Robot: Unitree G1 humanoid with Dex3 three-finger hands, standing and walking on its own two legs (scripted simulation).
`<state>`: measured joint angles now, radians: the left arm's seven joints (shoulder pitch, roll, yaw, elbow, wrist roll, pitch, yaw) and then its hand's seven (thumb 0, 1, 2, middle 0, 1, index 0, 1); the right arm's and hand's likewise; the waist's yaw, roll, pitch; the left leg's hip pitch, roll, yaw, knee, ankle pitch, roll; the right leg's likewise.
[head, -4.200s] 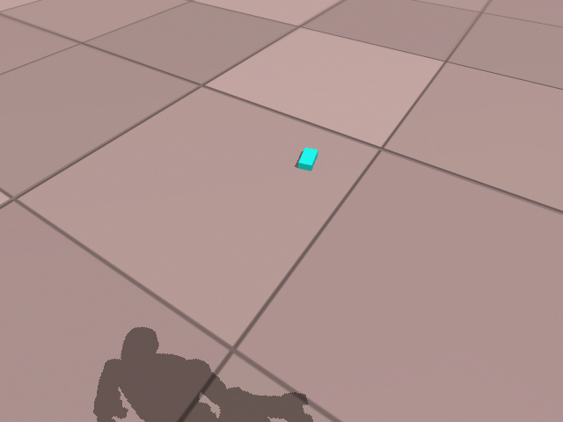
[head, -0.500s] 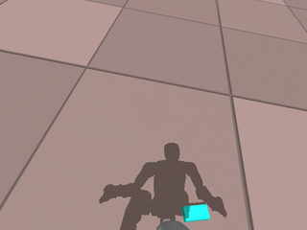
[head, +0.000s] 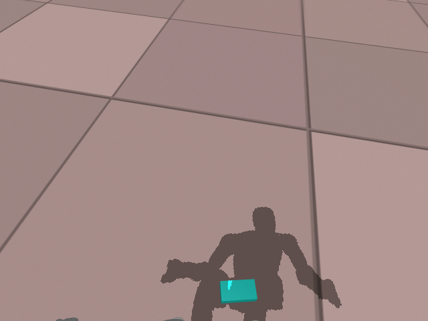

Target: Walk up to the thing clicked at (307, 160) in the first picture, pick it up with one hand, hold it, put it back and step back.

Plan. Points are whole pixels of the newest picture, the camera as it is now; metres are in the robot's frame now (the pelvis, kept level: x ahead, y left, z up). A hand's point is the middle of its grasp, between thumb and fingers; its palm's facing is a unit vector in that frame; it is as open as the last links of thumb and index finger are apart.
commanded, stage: walk up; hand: left
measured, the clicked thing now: (237, 291) +0.37 -0.11 -0.72
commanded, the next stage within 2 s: none
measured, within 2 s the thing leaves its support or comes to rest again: neither
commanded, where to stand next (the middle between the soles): -0.01 -0.40 m, yaw +4 degrees
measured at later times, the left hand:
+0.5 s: hand out of the picture +0.04 +0.06 -0.16, palm faces -0.05 -0.92 -0.38, open 7.4 cm
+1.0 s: hand out of the picture -0.05 -0.13 -0.17, palm faces +0.03 -0.91 -0.42, open 7.4 cm
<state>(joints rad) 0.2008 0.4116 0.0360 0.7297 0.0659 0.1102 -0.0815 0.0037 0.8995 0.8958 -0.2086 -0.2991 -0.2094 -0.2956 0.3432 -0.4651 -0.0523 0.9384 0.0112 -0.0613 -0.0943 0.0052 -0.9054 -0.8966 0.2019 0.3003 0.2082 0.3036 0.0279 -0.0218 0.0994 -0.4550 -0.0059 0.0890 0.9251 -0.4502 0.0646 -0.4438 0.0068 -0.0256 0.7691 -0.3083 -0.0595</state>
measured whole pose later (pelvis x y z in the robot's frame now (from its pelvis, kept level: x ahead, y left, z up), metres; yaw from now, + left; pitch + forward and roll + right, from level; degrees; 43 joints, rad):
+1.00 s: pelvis -0.11 -0.44 -0.03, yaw +3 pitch -3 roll -1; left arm 0.27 0.48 0.11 0.81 0.03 0.06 -0.04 0.00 0.91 0.90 -0.20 -0.30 -0.20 -0.29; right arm 0.31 -0.49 -0.08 0.90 -0.05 0.00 -0.07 0.01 -0.90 -0.90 0.21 0.30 0.21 0.30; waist 0.00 -0.04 0.09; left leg -0.60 0.12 -0.17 1.05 -0.54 0.03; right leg -0.44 -0.01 0.06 0.99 -0.52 0.04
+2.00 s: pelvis -0.07 -0.41 +0.03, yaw +6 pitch -2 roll -1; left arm 0.10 0.39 0.00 1.05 0.00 -0.04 0.01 0.00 0.90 0.90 -0.21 -0.30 -0.21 -0.30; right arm 0.11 -0.35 -0.01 1.08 0.00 0.01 0.02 0.01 -0.91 -0.90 0.20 0.30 0.21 0.30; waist 0.00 -0.01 0.10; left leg -0.25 0.01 0.01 0.57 -0.28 0.01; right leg -0.24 -0.04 0.01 0.53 -0.26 0.04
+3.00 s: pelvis -0.05 -0.42 +0.04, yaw +6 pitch -1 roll +0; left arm 0.07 0.35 0.01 1.14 0.01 -0.01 0.00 0.00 0.90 0.90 -0.20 -0.30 -0.21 -0.30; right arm 0.08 -0.34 -0.02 1.15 -0.01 0.00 0.01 0.01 -0.91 -0.90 0.20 0.30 0.21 0.30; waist -0.01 -0.01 0.05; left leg -0.12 0.00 0.01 0.31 -0.18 0.00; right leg -0.13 -0.04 0.00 0.32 -0.17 0.03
